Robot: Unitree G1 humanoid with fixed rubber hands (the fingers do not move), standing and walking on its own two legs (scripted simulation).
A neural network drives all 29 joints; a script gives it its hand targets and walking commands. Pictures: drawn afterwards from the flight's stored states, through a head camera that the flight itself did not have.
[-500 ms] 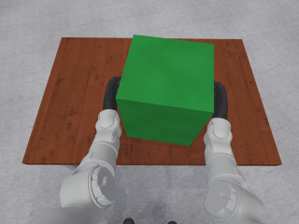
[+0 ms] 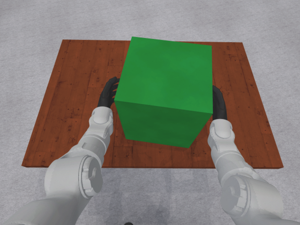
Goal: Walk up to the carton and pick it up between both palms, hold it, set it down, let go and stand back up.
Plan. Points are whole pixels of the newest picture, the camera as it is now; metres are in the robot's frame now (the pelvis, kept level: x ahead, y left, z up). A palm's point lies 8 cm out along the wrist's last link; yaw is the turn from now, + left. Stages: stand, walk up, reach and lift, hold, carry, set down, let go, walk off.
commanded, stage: set down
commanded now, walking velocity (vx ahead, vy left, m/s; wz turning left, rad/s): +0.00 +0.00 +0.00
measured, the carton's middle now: (163, 98) +0.46 -0.02 -0.01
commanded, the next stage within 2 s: none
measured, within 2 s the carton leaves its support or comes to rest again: rests again in 0.12 s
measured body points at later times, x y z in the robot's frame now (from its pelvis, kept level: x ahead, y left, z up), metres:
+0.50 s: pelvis -0.02 +0.02 -0.01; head +0.14 +0.03 +0.41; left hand +0.41 +0.18 -0.07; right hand +0.40 -0.16 -0.05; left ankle -0.05 +0.13 -0.74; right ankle -0.06 -0.12 -0.73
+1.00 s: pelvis -0.08 +0.01 -0.01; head +0.04 +0.00 +0.42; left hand +0.33 +0.18 -0.03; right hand +0.31 -0.17 -0.04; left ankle -0.05 +0.13 -0.74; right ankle -0.06 -0.12 -0.74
